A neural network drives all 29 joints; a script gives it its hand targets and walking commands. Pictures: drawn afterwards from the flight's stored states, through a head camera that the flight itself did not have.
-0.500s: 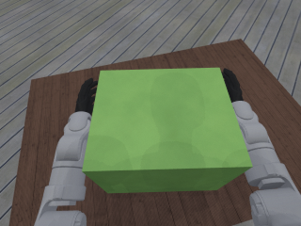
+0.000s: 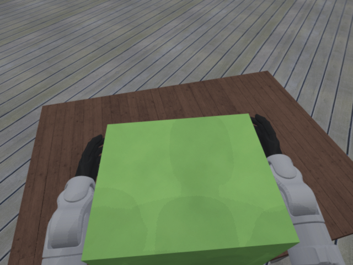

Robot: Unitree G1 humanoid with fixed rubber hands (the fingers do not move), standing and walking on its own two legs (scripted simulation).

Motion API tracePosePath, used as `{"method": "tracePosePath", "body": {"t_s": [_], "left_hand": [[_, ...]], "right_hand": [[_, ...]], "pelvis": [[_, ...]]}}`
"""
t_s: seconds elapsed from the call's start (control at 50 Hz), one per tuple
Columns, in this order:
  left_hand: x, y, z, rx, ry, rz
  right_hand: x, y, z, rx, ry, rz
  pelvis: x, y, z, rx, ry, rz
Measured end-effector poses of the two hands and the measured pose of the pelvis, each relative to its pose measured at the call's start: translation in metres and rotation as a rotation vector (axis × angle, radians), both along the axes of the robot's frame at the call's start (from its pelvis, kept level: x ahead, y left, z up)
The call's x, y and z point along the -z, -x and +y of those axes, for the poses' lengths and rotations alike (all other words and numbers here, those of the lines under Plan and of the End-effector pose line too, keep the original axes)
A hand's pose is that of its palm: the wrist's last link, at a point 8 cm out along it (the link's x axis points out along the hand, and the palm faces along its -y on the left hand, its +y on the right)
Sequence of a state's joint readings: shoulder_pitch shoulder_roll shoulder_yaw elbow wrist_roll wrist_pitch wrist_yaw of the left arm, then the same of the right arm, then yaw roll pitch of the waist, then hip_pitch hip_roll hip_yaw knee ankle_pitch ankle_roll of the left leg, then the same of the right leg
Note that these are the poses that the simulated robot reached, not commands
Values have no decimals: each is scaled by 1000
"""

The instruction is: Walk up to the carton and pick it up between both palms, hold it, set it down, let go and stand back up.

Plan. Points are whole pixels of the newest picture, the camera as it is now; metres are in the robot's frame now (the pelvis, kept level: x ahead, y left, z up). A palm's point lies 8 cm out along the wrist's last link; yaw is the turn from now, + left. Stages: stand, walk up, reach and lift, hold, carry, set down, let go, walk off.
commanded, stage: reach and lift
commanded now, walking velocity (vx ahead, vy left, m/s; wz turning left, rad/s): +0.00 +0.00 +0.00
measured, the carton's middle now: (184, 196) +0.24 -0.01 +0.06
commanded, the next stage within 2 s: none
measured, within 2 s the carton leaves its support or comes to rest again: neither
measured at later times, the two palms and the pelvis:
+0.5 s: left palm (78, 157) +0.28 +0.19 +0.14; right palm (274, 130) +0.33 -0.19 +0.15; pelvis +0.01 +0.00 +0.00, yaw +0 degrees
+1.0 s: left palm (79, 147) +0.29 +0.18 +0.17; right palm (287, 127) +0.32 -0.20 +0.17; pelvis -0.01 +0.00 +0.00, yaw -1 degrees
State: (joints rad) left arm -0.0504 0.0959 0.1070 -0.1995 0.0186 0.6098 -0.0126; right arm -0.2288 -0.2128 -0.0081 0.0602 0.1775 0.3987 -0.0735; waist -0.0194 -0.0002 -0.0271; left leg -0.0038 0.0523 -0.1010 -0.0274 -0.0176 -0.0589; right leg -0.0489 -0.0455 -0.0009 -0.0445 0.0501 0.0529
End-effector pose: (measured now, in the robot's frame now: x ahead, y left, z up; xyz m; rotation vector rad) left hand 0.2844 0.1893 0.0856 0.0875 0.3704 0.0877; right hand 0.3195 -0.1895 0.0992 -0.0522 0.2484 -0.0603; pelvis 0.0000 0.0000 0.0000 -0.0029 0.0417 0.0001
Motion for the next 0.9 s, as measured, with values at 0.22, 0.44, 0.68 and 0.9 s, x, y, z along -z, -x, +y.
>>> {"method": "tracePosePath", "body": {"t_s": [0.22, 0.44, 0.68, 0.9], "left_hand": [[-29, -30, -19, 40, -6, -57], [-50, -13, -6, -5, 3, -87], [-74, 11, 9, 0, 17, -116], [-80, 0, -3, 41, 34, -85]], "right_hand": [[-27, -13, -21, 37, 7, -43], [-45, -16, -6, 19, -10, -70], [-77, 4, 9, 10, 6, -107], [-76, 9, -6, 54, -17, -77]], "pelvis": [[1, 9, -2, 28, -4, 38], [0, -6, -4, 2, 3, -25], [0, -1, 0, -15, 1, -87], [0, 12, 5, 11, -3, -98]]}}
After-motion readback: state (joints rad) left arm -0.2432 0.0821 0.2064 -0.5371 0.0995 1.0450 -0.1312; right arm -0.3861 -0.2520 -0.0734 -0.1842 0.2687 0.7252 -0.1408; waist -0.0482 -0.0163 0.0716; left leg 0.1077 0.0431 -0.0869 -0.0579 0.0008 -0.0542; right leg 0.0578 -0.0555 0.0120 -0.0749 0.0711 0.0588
